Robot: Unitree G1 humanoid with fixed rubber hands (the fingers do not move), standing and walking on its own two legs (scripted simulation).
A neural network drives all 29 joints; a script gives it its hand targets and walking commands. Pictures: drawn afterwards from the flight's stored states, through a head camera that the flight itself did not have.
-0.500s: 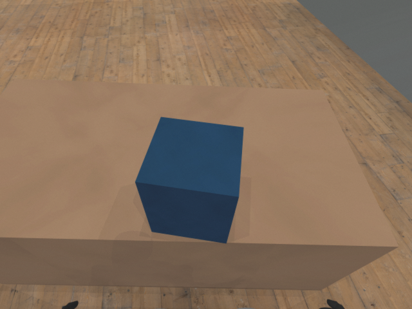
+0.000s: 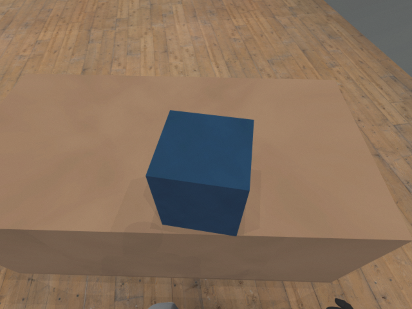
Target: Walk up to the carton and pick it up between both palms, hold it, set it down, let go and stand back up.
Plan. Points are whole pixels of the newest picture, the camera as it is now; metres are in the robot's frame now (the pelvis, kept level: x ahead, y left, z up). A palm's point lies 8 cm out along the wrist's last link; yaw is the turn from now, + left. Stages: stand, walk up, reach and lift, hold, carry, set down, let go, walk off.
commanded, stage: walk up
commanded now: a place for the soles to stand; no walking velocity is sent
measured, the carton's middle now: (204, 176) +0.44 +0.00 -0.07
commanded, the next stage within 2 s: reach and lift in 0.64 s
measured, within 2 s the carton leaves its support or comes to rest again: neither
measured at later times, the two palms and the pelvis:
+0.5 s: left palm out of the picture +0.06 +0.32 -0.11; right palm out of the picture +0.09 -0.27 -0.12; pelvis -0.01 +0.01 +0.00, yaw +0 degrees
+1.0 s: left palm (74, 278) +0.20 +0.27 -0.09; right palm (329, 308) +0.14 -0.25 -0.11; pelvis +0.00 +0.02 -0.01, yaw +0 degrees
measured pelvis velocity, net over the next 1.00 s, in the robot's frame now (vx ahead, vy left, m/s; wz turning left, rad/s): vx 0.00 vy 0.02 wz -0.01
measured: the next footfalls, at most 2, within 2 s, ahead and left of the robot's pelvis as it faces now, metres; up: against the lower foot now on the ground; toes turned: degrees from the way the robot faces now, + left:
right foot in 1.78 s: +0.01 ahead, -0.11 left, +0.00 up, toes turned -1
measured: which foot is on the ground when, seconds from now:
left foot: down 0.00-1.00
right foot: down 0.00-1.00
